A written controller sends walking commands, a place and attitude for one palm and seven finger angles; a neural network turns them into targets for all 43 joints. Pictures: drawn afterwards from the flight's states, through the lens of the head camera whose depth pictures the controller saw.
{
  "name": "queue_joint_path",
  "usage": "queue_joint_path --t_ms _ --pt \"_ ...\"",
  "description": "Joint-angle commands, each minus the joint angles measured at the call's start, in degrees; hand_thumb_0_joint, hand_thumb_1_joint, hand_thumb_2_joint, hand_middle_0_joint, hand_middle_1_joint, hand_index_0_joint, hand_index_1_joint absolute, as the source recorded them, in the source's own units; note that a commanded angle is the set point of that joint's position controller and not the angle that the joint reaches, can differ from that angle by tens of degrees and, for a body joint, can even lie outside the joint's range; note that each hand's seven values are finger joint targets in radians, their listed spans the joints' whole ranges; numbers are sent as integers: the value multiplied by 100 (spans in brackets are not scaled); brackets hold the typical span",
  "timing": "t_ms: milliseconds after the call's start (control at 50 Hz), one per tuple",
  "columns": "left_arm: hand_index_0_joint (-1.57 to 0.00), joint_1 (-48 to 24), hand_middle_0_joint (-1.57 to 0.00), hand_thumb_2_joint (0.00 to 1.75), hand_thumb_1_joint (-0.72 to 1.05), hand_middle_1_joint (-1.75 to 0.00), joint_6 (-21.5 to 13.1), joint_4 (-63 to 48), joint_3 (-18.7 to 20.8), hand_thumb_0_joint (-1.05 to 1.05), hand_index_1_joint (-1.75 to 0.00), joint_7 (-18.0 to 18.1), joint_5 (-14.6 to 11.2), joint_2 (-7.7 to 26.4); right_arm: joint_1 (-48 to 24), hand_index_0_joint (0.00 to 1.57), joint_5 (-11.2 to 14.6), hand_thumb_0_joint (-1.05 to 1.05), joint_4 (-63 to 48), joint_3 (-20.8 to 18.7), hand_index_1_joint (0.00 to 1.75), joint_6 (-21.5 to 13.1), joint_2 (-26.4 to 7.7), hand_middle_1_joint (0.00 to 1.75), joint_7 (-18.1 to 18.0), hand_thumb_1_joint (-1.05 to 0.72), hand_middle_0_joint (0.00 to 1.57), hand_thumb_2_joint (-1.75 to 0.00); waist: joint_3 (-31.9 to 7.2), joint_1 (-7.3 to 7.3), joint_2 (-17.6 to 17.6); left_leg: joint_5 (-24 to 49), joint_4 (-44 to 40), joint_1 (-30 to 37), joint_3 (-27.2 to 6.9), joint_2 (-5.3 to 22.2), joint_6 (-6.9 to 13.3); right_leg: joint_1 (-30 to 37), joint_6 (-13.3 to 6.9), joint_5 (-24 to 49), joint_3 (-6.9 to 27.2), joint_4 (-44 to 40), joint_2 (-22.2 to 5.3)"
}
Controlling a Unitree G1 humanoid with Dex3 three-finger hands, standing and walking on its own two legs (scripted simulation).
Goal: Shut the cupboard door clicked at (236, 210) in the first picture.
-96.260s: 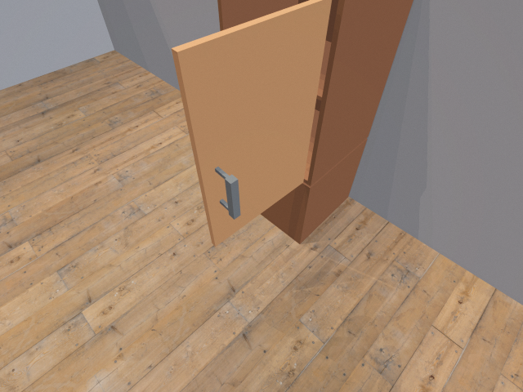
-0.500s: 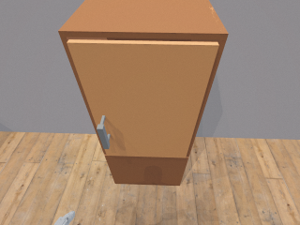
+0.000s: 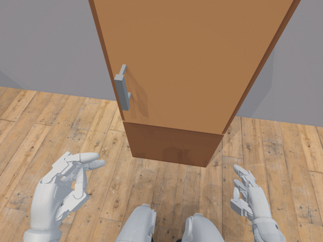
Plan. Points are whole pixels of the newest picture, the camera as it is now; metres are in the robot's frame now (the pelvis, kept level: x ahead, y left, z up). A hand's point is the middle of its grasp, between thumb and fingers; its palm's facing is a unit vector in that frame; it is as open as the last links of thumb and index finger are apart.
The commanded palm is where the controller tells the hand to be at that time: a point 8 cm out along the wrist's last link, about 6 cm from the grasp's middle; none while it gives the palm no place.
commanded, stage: raise the hand and make a fist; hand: left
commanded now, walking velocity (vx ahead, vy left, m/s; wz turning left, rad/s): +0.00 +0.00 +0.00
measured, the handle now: (124, 88) +0.52 +0.19 +0.02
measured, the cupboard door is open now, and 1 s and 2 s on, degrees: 0 0 0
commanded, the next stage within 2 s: bring the fist close to the handle in 1.30 s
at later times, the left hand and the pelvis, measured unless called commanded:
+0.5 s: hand (92, 192) +0.21 +0.18 +0.04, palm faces -0.11 -0.99 +0.00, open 3.3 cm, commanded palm +0.19 +0.25 +0.06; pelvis +0.00 +0.03 +0.01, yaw -2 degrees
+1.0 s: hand (72, 168) +0.24 +0.23 +0.07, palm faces +0.02 -1.00 -0.03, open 3.1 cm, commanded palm +0.22 +0.27 +0.06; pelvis +0.01 +0.03 +0.01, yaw -1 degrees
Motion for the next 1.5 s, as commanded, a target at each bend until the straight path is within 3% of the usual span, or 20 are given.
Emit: queue_joint_path --t_ms 0,60,120,160,220,280,320,420,480,560,620,700,820,960,1040,1120,1280,1380,1440,1480 --pt "-77 183 -77 90 90 -92 854 -342 -282 0 -92 -490 162 377 430 20 242 0 -909 -374 30 -91 -907 30 -245 -90 20 -90 -1164 -600 -622 722 -1200 459 -274 71 22 1190 490 10 1414 -1895 -147" --pt "-82 397 -82 90 90 -98 1807 -447 423 0 -98 -375 90 820 189 20 353 0 -1208 -356 30 158 -800 30 -293 -90 20 -90 -1545 -126 -594 873 -1491 467 -140 -29 -26 1940 505 -11 1489 -1985 -261" --pt "-88 181 -88 90 90 -104 1780 -996 1122 0 -104 285 -77 948 32 20 277 0 -1178 -284 30 234 -597 30 -342 -90 20 -90 -1661 103 -594 1082 -1518 480 -144 -4 -59 2177 499 253 1485 -1881 -222" --pt "-92 72 -92 90 90 -108 1266 -1379 1114 0 -108 665 -126 764 215 20 214 0 -1078 -292 30 136 -509 30 -325 -90 20 -90 -1643 65 -255 1300 -1610 657 -188 44 -126 2058 452 812 1327 -1696 -199" --pt "-97 -222 -97 90 90 -114 440 -1454 563 0 -114 776 73 555 318 20 109 0 -863 -271 30 -15 -601 30 -245 -90 20 -90 -1288 -248 23 1224 -1523 660 -243 59 -111 1336 386 697 1133 -1477 -122" --pt "-102 -245 -102 90 90 -120 9 -805 -152 0 -120 417 209 232 442 20 88 0 -724 -302 30 -150 -771 30 -205 -90 20 -90 -803 -626 0 657 -1435 544 -321 61 -102 637 374 -11 1093 -1527 -145" --pt "-106 -119 -106 90 90 -124 97 -431 -367 0 -124 94 202 181 508 20 152 0 -768 -328 30 -185 -898 30 -241 -90 20 -90 -652 -682 -52 344 -1527 525 -391 64 -63 501 356 -315 1101 -1616 -149" --pt "-115 -100 -115 90 90 -134 600 -847 669 0 -134 3 71 1177 541 20 234 0 -1015 -389 30 -84 -975 30 -341 -90 20 -90 -1446 -217 213 555 -1867 883 -393 33 -78 1128 315 29 1002 -1547 -105" --pt "-121 -161 -121 90 90 -140 548 -1481 839 0 -140 364 -63 974 498 20 170 0 -1090 -356 30 9 -839 30 -321 -90 20 -90 -1743 -100 545 1167 -2005 1427 -447 54 -192 1201 297 753 738 -1297 -44" --pt "-128 -164 -128 90 90 -148 422 -1094 456 0 -148 575 13 518 575 20 87 0 -972 -325 30 100 -832 30 -240 -90 20 -90 -1360 -393 308 1380 -1845 1398 -502 101 -244 856 326 959 615 -1252 10" --pt "-130 -248 -130 90 90 -150 590 -332 -61 0 -150 247 228 303 627 20 109 0 -945 -300 30 149 -957 30 -212 -90 20 -90 -792 -650 73 942 -1820 1103 -577 133 -198 532 337 678 605 -1335 10" --pt "-130 -629 -130 90 90 -150 856 -365 167 0 -150 -167 211 743 675 20 172 0 -1063 -305 30 136 -1057 30 -263 -90 20 -90 -1073 -568 71 848 -1876 1162 -617 121 -210 701 331 666 671 -1400 -10" --pt "-130 -769 -130 90 90 -150 553 -1223 1136 0 -150 52 -230 1181 595 20 117 0 -1038 -273 30 132 -886 30 -295 -90 20 -90 -1920 -159 521 1906 -1760 1579 -504 73 -340 1155 265 1315 664 -1138 44" --pt "-130 -408 -130 90 90 -150 849 -123 276 0 -150 -233 -59 515 671 20 181 0 -962 -318 30 210 -1025 30 -195 -90 20 -90 -1274 -508 30 1497 -1734 1161 -528 110 -275 853 341 1068 630 -1285 12" --pt "-130 -699 -130 90 90 -150 960 -592 706 0 -150 -301 -111 1042 677 20 201 0 -1049 -345 30 193 -1049 30 -259 -90 20 -90 -1711 -371 137 1659 -1740 1253 -465 74 -238 1180 324 1217 735 -1293 -12" --pt "-130 -727 -130 90 90 -150 602 -1061 1109 0 -150 42 -225 1227 623 20 138 0 -1020 -313 30 199 -931 30 -271 -90 20 -90 -1753 -201 452 1794 -1754 1347 -443 63 -300 1178 271 1229 720 -1198 28" --pt "-130 -487 -130 90 90 -150 748 -128 372 0 -150 -71 8 677 620 20 172 0 -1024 -305 30 297 -1025 30 -193 -90 20 -90 -1117 -505 59 854 -1772 904 -442 66 -174 855 350 551 778 -1437 -22" --pt "-130 -823 -130 90 90 -150 745 -798 718 0 -150 -134 -114 1055 622 20 189 0 -1098 -293 30 260 -992 30 -281 -90 20 -90 -1614 -400 114 1210 -1715 1122 -396 58 -131 1211 332 849 865 -1434 -21" --pt "-130 -1518 -130 90 90 -150 496 -858 666 0 -150 93 -91 975 593 20 106 0 -966 -234 30 215 -941 30 -286 -90 20 -90 -1460 -479 369 1134 -1590 1062 -422 57 -148 859 322 769 825 -1288 -10" --pt "-130 -1876 -130 90 90 -150 385 -317 684 0 -150 213 -13 908 613 20 80 0 -789 -225 30 186 -947 30 -280 -90 20 -90 -1202 -602 117 828 -1420 733 -410 62 -120 633 343 467 877 -1280 -11"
